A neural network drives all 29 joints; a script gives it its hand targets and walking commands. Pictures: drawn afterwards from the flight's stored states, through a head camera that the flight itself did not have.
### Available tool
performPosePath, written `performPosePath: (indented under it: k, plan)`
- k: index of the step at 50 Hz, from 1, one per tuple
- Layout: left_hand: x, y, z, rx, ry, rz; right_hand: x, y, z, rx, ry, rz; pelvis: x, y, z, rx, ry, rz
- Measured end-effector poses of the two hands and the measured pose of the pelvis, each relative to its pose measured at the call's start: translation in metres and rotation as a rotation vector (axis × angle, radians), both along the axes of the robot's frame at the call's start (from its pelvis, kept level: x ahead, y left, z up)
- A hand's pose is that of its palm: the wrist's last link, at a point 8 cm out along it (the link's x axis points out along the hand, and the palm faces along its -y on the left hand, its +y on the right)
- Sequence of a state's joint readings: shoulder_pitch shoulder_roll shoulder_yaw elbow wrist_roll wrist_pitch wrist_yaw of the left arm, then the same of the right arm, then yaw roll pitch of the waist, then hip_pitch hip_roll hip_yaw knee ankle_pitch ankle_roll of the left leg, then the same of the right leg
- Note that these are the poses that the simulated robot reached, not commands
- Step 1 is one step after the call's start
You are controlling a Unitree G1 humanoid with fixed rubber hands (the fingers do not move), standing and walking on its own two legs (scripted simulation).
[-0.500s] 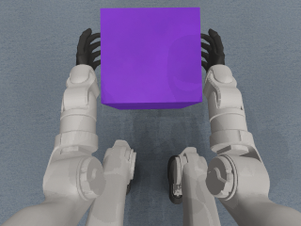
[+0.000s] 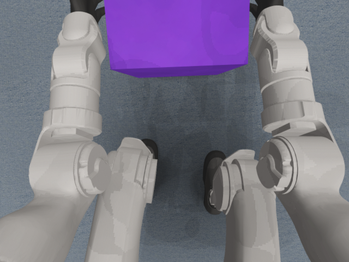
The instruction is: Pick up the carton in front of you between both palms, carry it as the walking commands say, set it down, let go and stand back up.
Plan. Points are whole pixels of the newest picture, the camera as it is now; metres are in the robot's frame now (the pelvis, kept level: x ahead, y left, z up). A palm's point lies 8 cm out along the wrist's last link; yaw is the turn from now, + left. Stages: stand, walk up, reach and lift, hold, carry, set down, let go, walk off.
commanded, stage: set down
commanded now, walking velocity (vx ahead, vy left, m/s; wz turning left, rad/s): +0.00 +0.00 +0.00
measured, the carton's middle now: (176, 21) +0.55 +0.06 -0.24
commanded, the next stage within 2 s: none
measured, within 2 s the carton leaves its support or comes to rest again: rests again in 0.48 s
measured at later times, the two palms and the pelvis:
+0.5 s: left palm (94, 18) +0.52 +0.21 -0.20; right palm (258, 17) +0.56 -0.09 -0.21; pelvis +0.00 +0.00 -0.04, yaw +0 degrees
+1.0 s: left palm (91, 20) +0.52 +0.22 -0.21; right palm (257, 18) +0.56 -0.10 -0.21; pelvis -0.01 -0.01 -0.05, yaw +0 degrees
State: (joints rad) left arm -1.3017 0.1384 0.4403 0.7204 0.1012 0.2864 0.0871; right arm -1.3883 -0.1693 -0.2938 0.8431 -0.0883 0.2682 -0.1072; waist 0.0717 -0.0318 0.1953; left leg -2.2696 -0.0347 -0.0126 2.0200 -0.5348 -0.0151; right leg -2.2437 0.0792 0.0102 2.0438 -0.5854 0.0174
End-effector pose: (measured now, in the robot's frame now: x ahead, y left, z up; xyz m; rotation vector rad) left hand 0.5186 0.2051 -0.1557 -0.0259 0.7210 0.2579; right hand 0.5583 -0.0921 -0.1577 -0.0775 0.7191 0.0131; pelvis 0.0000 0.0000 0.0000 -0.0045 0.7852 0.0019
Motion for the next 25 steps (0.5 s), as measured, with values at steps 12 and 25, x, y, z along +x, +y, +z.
performPosePath:
  k: [12, 25]
  plan:
    - [0.012, 0.005, -0.03, 0.005, 0.002, 0.011, 0.011, 0.005, -0.034, 0.001, 0.001, 0.013, 0.006, 0.001, -0.029, 0.0, -0.06, 0.004]
    - [0.005, 0.002, -0.041, -0.001, 0.036, -0.043, 0.002, -0.002, -0.048, 0.007, 0.032, 0.021, -0.002, -0.001, -0.039, 0.013, -0.109, -0.011]
